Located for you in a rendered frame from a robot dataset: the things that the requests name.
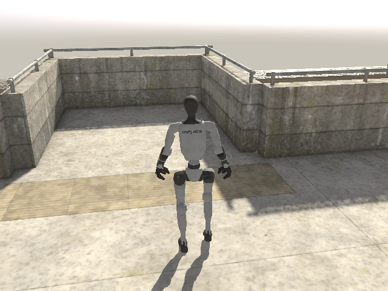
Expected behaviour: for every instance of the robot right shin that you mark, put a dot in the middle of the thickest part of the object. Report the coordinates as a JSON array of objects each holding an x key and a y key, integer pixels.
[{"x": 208, "y": 212}]

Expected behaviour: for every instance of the right robot upper arm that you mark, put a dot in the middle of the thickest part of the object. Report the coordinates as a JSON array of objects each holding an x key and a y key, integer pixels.
[{"x": 210, "y": 126}]

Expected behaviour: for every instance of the right robot hand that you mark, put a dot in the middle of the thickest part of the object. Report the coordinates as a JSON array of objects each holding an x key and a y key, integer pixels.
[{"x": 228, "y": 170}]

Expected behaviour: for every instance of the robot right forearm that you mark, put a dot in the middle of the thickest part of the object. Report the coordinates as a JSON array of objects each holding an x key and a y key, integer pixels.
[{"x": 223, "y": 159}]

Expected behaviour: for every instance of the left robot upper arm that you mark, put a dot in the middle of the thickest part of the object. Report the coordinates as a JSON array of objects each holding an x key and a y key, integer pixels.
[{"x": 173, "y": 128}]

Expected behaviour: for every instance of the left robot hand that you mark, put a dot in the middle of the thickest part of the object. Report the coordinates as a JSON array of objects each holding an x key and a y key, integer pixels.
[{"x": 163, "y": 171}]

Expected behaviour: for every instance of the humanoid robot torso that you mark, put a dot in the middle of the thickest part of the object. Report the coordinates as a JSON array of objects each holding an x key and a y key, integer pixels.
[{"x": 192, "y": 139}]

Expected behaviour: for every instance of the robot left forearm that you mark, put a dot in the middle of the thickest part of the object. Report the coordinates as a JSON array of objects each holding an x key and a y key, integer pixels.
[{"x": 161, "y": 160}]

